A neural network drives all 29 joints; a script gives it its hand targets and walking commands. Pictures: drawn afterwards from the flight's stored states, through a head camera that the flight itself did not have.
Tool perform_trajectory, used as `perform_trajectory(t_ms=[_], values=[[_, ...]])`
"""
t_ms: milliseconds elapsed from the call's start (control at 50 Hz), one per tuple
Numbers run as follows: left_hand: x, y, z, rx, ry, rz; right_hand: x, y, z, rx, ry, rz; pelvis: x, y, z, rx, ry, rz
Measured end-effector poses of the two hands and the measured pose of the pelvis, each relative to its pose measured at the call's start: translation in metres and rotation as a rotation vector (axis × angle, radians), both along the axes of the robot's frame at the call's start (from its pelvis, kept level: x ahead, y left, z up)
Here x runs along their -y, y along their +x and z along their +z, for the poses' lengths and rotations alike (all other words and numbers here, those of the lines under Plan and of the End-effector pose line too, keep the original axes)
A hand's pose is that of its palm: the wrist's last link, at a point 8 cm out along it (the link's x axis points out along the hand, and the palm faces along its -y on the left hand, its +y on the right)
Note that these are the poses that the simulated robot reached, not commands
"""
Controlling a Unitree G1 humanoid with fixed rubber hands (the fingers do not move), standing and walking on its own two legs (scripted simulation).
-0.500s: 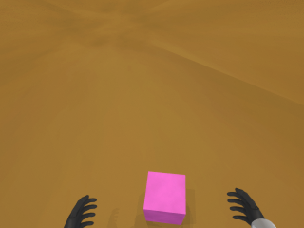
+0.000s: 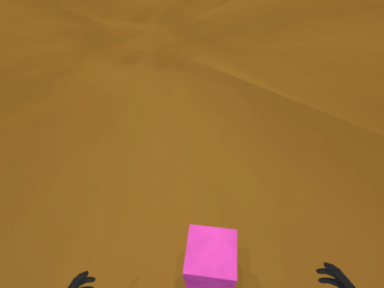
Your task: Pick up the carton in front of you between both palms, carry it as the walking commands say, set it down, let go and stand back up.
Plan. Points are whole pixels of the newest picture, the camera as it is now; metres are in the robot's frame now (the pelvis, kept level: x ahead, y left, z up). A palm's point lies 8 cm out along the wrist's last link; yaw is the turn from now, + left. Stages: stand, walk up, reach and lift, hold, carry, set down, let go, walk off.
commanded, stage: stand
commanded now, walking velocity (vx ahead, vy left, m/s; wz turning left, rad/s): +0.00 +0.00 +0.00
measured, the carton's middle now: (210, 259) +0.38 -0.03 -0.65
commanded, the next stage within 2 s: none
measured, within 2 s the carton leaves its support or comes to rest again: neither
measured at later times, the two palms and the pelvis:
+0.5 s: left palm out of the picture +0.09 +0.30 -0.09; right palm out of the picture +0.10 -0.30 -0.09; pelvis -0.01 +0.00 +0.01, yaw +0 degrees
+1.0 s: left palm out of the picture +0.07 +0.31 -0.09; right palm out of the picture +0.07 -0.31 -0.10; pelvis -0.02 +0.00 +0.01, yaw +0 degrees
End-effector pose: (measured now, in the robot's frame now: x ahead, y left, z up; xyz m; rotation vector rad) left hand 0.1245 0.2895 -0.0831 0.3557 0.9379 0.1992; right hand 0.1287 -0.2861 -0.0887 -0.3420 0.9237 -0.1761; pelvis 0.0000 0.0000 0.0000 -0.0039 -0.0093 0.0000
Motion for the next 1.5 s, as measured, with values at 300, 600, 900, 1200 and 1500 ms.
perform_trajectory(t_ms=[300, 600, 900, 1200, 1500], values=[[-0.004, -0.015, -0.005, -0.051, -0.004, 0.025, 0.007, -0.012, -0.001, -0.043, -0.015, -0.007, 0.001, -0.003, 0.003, 0.017, 0.001, 0.001], [-0.012, -0.038, -0.007, -0.105, 0.004, 0.041, 0.013, -0.035, -0.004, -0.099, -0.024, -0.019, 0.001, -0.014, 0.007, 0.030, 0.002, -0.002], [-0.017, -0.052, -0.009, -0.144, 0.008, 0.046, 0.018, -0.055, -0.007, -0.150, -0.028, -0.038, 0.000, -0.022, 0.008, 0.035, 0.003, -0.002], [-0.021, -0.057, -0.009, -0.162, 0.011, 0.050, 0.021, -0.060, -0.007, -0.171, -0.031, -0.048, -0.001, -0.024, 0.009, 0.036, 0.003, -0.001], [-0.024, -0.057, -0.009, -0.171, 0.014, 0.051, 0.022, -0.061, -0.006, -0.180, -0.033, -0.054, -0.002, -0.025, 0.010, 0.034, 0.004, 0.000]])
